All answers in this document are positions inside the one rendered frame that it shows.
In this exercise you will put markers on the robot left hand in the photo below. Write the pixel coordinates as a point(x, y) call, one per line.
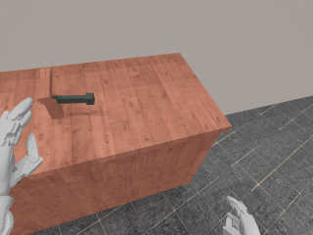
point(11, 125)

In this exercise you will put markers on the counter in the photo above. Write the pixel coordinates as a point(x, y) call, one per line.
point(150, 128)

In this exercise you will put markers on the robot right hand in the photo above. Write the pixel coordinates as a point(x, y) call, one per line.
point(244, 225)

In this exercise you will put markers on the tap lever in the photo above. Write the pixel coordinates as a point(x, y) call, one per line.
point(88, 98)

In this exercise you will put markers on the left robot forearm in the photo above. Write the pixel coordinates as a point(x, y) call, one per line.
point(7, 220)

